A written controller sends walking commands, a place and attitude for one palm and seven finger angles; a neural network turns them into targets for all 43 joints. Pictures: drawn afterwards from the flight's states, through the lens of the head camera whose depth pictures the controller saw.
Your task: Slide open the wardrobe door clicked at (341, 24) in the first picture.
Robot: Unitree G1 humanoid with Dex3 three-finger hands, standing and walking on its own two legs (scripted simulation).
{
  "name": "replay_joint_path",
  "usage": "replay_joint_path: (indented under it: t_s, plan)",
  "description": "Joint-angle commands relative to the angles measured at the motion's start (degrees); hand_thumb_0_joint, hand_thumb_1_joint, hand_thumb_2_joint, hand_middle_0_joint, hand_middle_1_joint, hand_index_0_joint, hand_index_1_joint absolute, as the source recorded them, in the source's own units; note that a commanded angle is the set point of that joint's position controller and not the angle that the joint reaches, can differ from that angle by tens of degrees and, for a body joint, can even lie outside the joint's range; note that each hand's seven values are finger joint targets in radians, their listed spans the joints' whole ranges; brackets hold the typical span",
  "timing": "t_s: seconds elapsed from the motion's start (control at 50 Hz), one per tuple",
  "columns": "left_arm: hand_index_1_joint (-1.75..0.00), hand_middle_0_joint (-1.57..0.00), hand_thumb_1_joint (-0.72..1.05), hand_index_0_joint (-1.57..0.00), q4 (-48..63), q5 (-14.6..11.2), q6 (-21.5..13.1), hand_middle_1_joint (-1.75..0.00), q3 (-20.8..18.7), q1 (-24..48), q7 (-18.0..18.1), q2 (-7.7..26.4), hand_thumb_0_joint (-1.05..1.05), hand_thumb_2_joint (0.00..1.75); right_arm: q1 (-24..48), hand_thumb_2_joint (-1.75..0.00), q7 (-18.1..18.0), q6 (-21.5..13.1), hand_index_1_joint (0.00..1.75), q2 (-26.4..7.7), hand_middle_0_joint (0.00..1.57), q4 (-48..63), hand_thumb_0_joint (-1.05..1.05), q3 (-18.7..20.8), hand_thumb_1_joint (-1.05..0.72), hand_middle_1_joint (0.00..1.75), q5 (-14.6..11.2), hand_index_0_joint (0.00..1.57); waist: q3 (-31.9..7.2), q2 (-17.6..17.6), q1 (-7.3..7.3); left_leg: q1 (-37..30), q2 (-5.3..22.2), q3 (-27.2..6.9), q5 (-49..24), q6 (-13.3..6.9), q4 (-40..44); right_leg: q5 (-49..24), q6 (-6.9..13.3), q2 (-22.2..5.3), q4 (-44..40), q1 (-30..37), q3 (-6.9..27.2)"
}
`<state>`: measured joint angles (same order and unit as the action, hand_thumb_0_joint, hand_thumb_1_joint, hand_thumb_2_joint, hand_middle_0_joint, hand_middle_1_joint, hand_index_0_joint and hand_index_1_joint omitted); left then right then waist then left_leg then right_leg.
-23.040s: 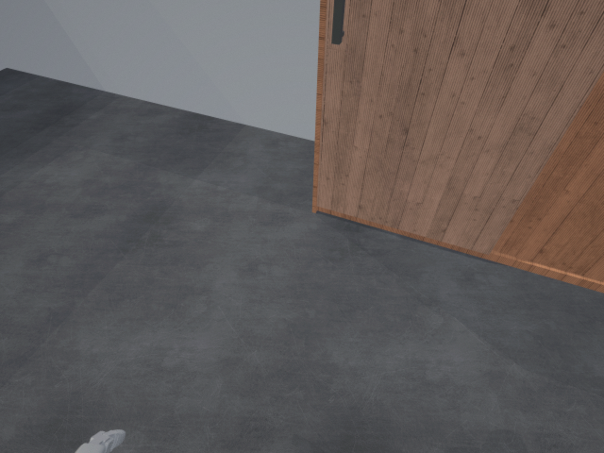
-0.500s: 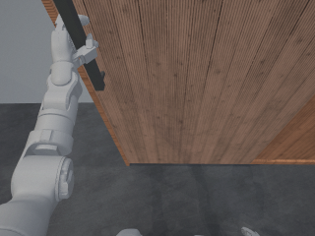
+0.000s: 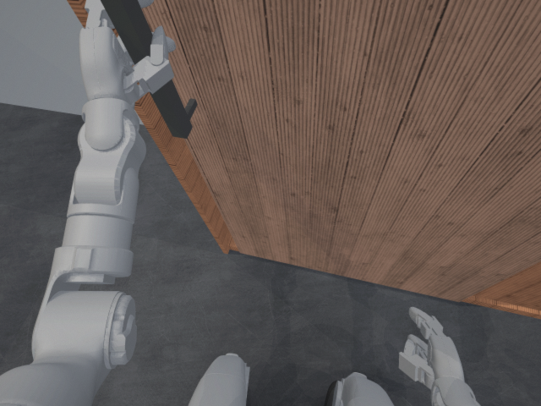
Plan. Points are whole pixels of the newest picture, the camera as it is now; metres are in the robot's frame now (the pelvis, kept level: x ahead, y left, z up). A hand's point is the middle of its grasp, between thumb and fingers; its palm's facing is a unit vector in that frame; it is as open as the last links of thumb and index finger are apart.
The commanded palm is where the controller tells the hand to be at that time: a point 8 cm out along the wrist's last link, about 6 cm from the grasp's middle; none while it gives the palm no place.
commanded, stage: step sideways, sliding the door along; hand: left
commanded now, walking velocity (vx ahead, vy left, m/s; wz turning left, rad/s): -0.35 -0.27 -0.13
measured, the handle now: (145, 23) +0.50 +0.22 +0.22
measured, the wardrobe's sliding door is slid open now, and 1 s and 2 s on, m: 0.05 0.34 0.67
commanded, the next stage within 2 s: none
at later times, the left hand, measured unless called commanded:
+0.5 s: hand (260, 71) +0.45 +0.07 +0.20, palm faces +0.39 -0.92 -0.10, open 7.0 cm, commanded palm +0.40 +0.05 +0.21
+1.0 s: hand (420, 92) +0.43 -0.10 +0.20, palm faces +0.36 -0.93 -0.12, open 7.2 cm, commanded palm +0.38 -0.12 +0.20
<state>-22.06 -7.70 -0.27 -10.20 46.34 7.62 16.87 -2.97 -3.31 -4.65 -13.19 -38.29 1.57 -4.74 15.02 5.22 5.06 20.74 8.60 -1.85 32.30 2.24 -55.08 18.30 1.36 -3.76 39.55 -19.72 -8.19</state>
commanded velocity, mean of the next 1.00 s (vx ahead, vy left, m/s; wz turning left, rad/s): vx -0.32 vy -0.27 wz -0.17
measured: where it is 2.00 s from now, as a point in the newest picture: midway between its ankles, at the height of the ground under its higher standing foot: outside the picture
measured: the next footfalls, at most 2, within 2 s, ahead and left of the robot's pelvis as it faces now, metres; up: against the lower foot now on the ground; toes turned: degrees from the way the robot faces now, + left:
left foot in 0.08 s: +0.03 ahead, +0.15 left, +0.00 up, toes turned +11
right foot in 0.36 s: +0.15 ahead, -0.25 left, +0.00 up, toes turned -4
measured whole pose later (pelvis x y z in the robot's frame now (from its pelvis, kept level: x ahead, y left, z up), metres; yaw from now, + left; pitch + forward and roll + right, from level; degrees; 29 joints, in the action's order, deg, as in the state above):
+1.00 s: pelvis +0.05 -0.30 +0.00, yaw -3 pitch -3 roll -2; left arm 2.4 -4.1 -4.8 -12.5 24.3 9.0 12.5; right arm -3.5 2.1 -8.9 -9.6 -32.6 -0.6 -2.6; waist 15.0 7.0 8.5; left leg 13.1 20.0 3.6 23.9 2.9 -41.9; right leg 15.4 0.8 0.6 36.0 -17.6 -6.2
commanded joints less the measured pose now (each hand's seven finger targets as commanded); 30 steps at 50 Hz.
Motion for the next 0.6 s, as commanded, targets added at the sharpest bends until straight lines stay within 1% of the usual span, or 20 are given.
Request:
replay_joint_path:
  t_s: [0.0,0.02,0.04,0.06,0.08,0.14,0.22,0.28,0.32,0.34,0.36,0.38,0.4,0.42,0.44,0.46,0.52,0.54,0.56,0.58]
  plan:
    - [-1.40,-0.45,0.90,-0.45,29.66,2.74,-9.23,-1.40,14.15,26.89,-3.77,-3.48,0.00,0.90,0.48,-0.90,-1.98,-4.37,0.30,-2.69,0.20,5.71,0.00,0.30,-0.90,0.30,0.82,0.20,-34.69,-10.99,-7.06,-4.35,-0.99,5.75,-14.28,-0.14,21.85,-70.50,3.53,-10.39,2.60,22.92,9.84]
    - [-1.40,-0.45,0.90,-0.45,31.27,2.67,-10.45,-1.40,15.03,26.78,-3.64,-4.21,0.00,0.90,-0.30,-0.90,-1.99,-3.83,0.30,-3.46,0.20,5.96,0.00,1.00,-0.90,0.30,1.26,0.20,-36.83,-10.67,-8.08,-15.87,2.98,5.01,-35.21,-0.92,29.28,-58.70,1.13,-8.05,6.15,15.61,6.94]
    - [-1.40,-0.45,0.90,-0.45,33.98,1.63,-11.15,-1.40,15.46,25.66,-4.03,-5.03,0.00,0.90,-0.21,-0.90,-1.56,-3.71,0.30,-6.03,0.20,6.95,0.00,2.65,-0.90,0.30,1.66,0.20,-38.52,-1.40,-8.09,-35.28,14.23,-5.54,-73.07,-5.88,30.14,-25.83,-2.98,-2.01,12.96,-3.29,5.41]
    - [-1.40,-0.45,0.90,-0.45,35.57,2.03,-11.85,-1.40,16.79,26.51,-5.10,-7.92,0.00,0.90,-1.64,-0.90,0.53,-3.27,0.30,-7.01,0.20,8.22,0.00,3.69,-0.90,0.30,1.78,0.20,-44.19,5.14,-6.48,-47.41,24.28,-14.03,-101.35,-12.13,22.78,12.77,-2.88,1.06,19.53,-14.34,8.39]
    - [-1.40,-0.45,0.90,-0.45,31.92,3.39,-12.57,-1.40,14.67,28.24,-5.74,-7.34,0.00,0.90,-1.40,-0.90,2.63,-3.81,0.30,-8.26,0.20,7.97,0.00,4.46,-0.90,0.30,1.81,0.20,-44.15,1.43,-5.74,-48.49,25.58,-8.59,-96.38,-13.58,20.74,17.80,-1.16,0.79,23.25,-16.87,13.25]
    - [-1.40,-0.45,0.90,-0.45,36.42,4.47,-12.18,-1.40,17.67,31.65,-5.76,-9.31,0.00,0.90,-1.07,-0.90,3.30,-5.45,0.30,-7.14,0.20,9.13,0.00,4.29,-0.90,0.30,1.99,0.20,-38.73,9.57,-7.29,-45.11,20.62,-0.45,-83.10,-10.57,20.58,8.10,-2.16,0.07,15.60,-17.71,10.58]
    - [-1.40,-0.45,0.90,-0.45,33.61,4.47,-10.62,-1.40,17.19,24.27,-6.35,-8.36,0.00,0.90,-1.64,-0.90,3.92,-5.83,0.30,-6.62,0.20,10.86,0.00,4.37,-0.90,0.30,1.89,0.20,-35.04,13.32,-7.60,-39.17,15.91,6.66,-77.67,-6.45,22.13,0.95,-3.10,3.18,7.35,-9.78,4.31]
    - [-1.40,-0.45,0.90,-0.45,34.31,4.23,-11.46,-1.40,15.64,19.79,-6.45,-6.39,0.00,0.90,-0.40,-0.90,3.80,-6.39,0.30,-5.80,0.20,11.99,0.00,3.43,-0.90,0.30,1.52,0.20,-33.12,14.62,-6.83,-34.10,14.37,9.40,-73.68,-5.19,18.99,-4.29,-3.30,4.87,-1.29,-1.91,2.08]
    - [-1.40,-0.45,0.90,-0.45,35.82,4.24,-11.90,-1.40,13.46,17.11,-6.40,-3.48,0.00,0.90,0.65,-0.90,3.83,-6.43,0.30,-4.58,0.20,12.45,0.00,2.55,-0.90,0.30,0.30,0.20,-33.79,8.97,-5.62,-26.43,10.58,10.39,-59.13,-8.42,10.59,-18.51,-3.30,4.24,-9.76,8.58,1.64]
    - [-1.40,-0.45,0.90,-0.45,36.45,4.42,-11.63,-1.40,12.90,16.00,-6.21,-1.33,0.00,0.90,0.69,-0.90,3.40,-6.29,0.30,-4.04,0.20,12.04,0.00,1.96,-0.90,0.30,-0.22,0.20,-33.29,3.08,-5.84,-21.52,6.23,11.96,-46.86,-7.62,6.64,-39.43,-2.76,1.17,-12.30,12.39,3.42]
    - [-1.40,-0.45,0.90,-0.45,36.64,4.73,-11.64,-1.40,11.38,13.43,-5.90,1.46,0.00,0.90,1.82,-0.90,2.69,-6.16,0.30,-1.81,0.20,12.53,0.00,1.60,-0.90,0.30,-0.01,0.20,-32.90,-9.33,-5.53,-9.95,0.31,12.16,-17.12,-2.81,-1.41,-65.82,0.15,-7.72,-11.57,18.17,12.15]
    - [-1.40,-0.45,0.90,-0.45,38.11,4.85,-10.68,-1.40,8.79,9.60,-5.26,4.01,0.00,0.90,3.56,-0.90,1.61,-6.43,0.30,-1.47,0.20,12.87,0.00,1.27,-0.90,0.30,1.15,0.20,-32.10,-15.19,-3.51,-1.16,-5.52,8.56,7.69,1.40,-7.47,-84.00,3.21,-13.18,-10.21,18.63,20.89]
    - [-1.40,-0.45,0.90,-0.45,41.21,3.92,-10.36,-1.40,7.44,6.60,-5.18,4.95,0.00,0.90,1.86,-0.90,1.29,-6.23,0.30,-2.40,0.20,12.04,0.00,2.44,-0.90,0.30,1.41,0.20,-34.80,-24.34,-2.41,0.35,-5.90,3.80,11.94,0.93,-13.52,-83.30,4.65,-14.43,-8.75,20.02,23.83]
    - [-1.40,-0.45,0.90,-0.45,43.79,3.71,-10.65,-1.40,7.97,5.46,-5.13,3.52,0.00,0.90,1.88,-0.90,1.17,-6.17,0.30,-1.80,0.20,11.87,0.00,1.52,-0.90,0.30,1.31,0.20,-34.31,-22.88,-2.50,1.96,-4.80,0.11,11.00,-0.08,-13.32,-78.25,5.72,-14.91,-7.99,20.85,23.81]
    - [-1.40,-0.45,0.90,-0.45,46.29,3.40,-10.91,-1.40,8.51,4.70,-4.43,1.45,0.00,0.90,2.94,-0.90,0.94,-6.89,0.30,-1.47,0.20,10.13,0.00,0.48,-0.90,0.30,1.03,0.20,-33.89,-16.06,-4.12,4.16,-3.54,-0.40,9.06,-0.31,-3.30,-80.10,7.55,-14.52,-6.53,24.82,23.46]
    - [-1.40,-0.45,0.90,-0.45,49.19,3.73,-12.05,-1.40,10.15,4.94,-3.71,-0.70,0.00,0.90,2.77,-0.90,1.29,-6.70,0.30,-0.48,0.20,9.87,0.00,-0.67,-0.90,0.30,1.12,0.20,-35.36,-15.46,-5.39,4.84,-3.19,-0.17,6.59,0.21,6.22,-80.40,7.50,-13.87,-4.61,28.99,20.91]
    - [-1.40,-0.45,0.90,-0.45,51.36,4.50,-15.45,-1.40,10.49,4.27,-2.92,-0.78,0.00,0.90,1.49,-0.90,1.06,-4.47,0.30,-2.53,0.20,9.88,0.00,1.04,-0.90,0.30,1.94,0.20,-40.36,-16.69,-6.93,-13.26,-0.02,3.95,-21.64,1.08,24.02,-67.84,5.54,-9.58,-0.05,20.95,16.06]
    - [-1.40,-0.45,0.90,-0.45,52.34,3.97,-15.98,-1.40,11.77,4.67,-3.13,-1.04,0.00,0.90,1.43,-0.90,1.00,-3.78,0.30,-3.92,0.20,10.30,0.00,1.89,-0.90,0.30,1.90,0.20,-40.30,-12.42,-8.02,-25.97,6.36,1.33,-41.58,-1.25,28.79,-49.44,2.54,-6.84,3.50,8.92,12.82]
    - [-1.40,-0.45,0.90,-0.45,52.60,3.62,-15.77,-1.40,14.84,5.27,-4.16,-4.73,0.00,0.90,2.22,-0.90,1.86,-3.89,0.30,-5.83,0.20,11.69,0.00,3.29,-0.90,0.30,2.21,0.20,-41.33,0.73,-6.21,-41.25,20.77,-10.85,-80.77,-8.52,29.39,-10.76,-2.03,-0.09,10.64,-9.65,9.05]
    - [-1.40,-0.45,0.90,-0.45,52.13,4.81,-16.30,-1.40,15.96,7.42,-5.17,-6.24,0.00,0.90,0.91,-0.90,3.59,-4.07,0.30,-5.87,0.20,12.87,0.00,3.59,-0.90,0.30,2.47,0.20,-44.87,5.28,-4.48,-45.26,26.49,-10.14,-98.88,-12.66,23.93,15.70,-2.12,1.07,18.97,-14.00,12.19]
